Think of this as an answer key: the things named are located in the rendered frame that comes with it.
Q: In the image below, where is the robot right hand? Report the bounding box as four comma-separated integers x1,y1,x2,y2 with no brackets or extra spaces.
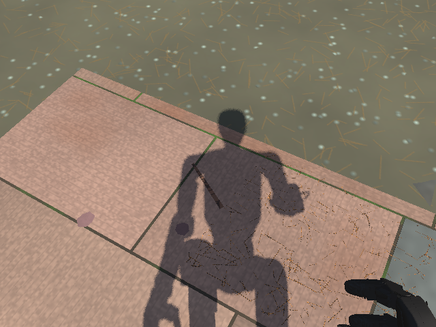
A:
337,278,436,327

